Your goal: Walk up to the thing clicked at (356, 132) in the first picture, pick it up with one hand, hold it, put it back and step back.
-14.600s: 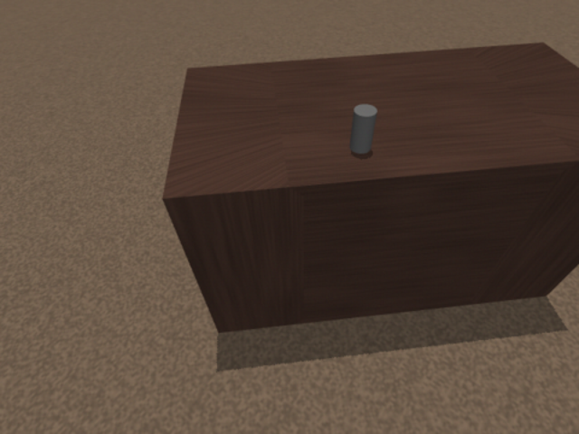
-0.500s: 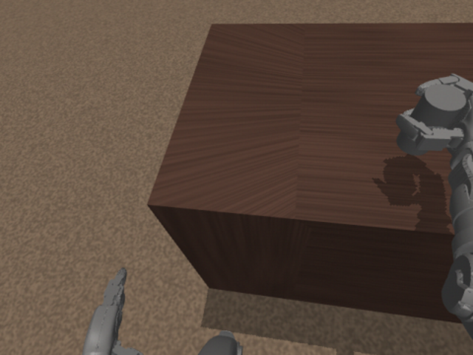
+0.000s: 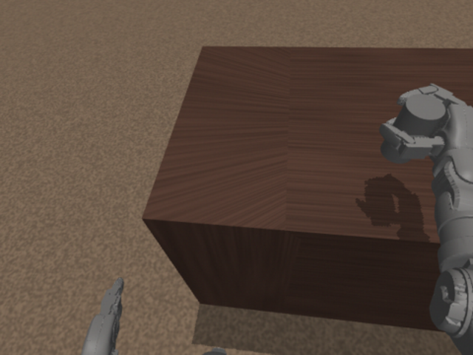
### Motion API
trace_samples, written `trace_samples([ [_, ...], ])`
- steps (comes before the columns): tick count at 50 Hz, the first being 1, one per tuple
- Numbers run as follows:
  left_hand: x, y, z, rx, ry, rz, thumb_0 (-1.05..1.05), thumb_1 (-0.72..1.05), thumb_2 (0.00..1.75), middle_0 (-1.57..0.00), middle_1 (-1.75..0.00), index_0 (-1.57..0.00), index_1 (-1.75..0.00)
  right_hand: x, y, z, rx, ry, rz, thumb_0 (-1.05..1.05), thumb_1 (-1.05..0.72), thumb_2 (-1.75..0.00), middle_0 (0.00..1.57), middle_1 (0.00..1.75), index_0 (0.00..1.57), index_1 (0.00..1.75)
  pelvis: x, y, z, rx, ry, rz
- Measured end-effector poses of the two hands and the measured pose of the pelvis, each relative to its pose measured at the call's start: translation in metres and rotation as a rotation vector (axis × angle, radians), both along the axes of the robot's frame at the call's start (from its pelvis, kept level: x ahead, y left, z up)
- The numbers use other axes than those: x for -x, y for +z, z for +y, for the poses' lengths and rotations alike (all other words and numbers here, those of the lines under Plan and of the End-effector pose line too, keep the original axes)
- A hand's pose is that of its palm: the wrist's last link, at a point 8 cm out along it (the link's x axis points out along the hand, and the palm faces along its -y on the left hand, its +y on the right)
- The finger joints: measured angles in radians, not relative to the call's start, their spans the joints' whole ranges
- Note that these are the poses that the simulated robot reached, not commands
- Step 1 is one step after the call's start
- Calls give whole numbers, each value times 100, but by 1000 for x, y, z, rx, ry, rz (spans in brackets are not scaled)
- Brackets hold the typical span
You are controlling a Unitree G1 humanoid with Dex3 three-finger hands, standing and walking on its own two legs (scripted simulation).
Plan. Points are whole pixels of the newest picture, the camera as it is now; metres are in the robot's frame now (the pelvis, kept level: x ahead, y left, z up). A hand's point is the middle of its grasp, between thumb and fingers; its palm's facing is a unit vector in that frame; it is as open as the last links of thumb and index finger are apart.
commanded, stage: lift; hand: right
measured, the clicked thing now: (409, 131) +0.47 -0.20 +0.12
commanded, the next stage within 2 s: hold in 1.16 s
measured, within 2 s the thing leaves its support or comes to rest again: neither
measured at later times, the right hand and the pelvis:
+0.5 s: hand (437, 128) +0.40 -0.18 +0.20, palm faces +0.11 +0.99 +0.00, open 7.8 cm; pelvis +0.00 +0.01 +0.02, yaw -1 degrees
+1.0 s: hand (466, 139) +0.34 -0.18 +0.23, palm faces +0.13 +0.99 -0.02, open 7.8 cm; pelvis -0.01 +0.01 +0.03, yaw -1 degrees
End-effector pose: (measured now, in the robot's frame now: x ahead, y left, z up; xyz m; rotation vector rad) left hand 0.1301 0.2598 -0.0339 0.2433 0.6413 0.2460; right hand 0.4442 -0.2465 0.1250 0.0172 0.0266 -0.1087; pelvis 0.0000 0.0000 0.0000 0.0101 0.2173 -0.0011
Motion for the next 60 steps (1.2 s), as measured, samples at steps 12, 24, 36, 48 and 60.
trace_samples([
  [12, -12, 1, -6, 56, -12, -35, -1, -52, 5, -5, -6, -6, -5, 33, 37, 6, 16, -7, -51, -3, 16, -105, 82, 114, 87, 117, -6, 10, 2, 8, -5, -76],
  [24, -17, 3, -2, 58, -16, -58, -1, -53, 5, -5, -5, -5, -5, 73, 68, 10, 25, -9, -84, -3, 16, -105, 82, 114, 88, 117, -1, 17, 5, 15, -13, -150],
  [36, -12, -3, -2, 81, -14, -46, -1, -53, 6, -4, -5, -4, -5, 106, 87, 14, 34, -20, -75, -3, 16, -106, 82, 114, 88, 117, 7, 21, 6, 14, -18, -195],
  [48, -11, -1, -5, 98, -29, -67, -1, -53, 5, -4, -5, -4, -4, 128, 105, 13, 40, -25, -76, -3, 16, -106, 81, 115, 87, 117, 13, 25, 6, 14, -23, -226],
  [60, -12, 1, 1, 91, -23, -91, -1, -54, 5, -5, -5, -4, -5, 138, 119, 16, 34, -24, -87, -3, 16, -106, 81, 115, 87, 118, 16, 27, 8, 15, -28, -243],
])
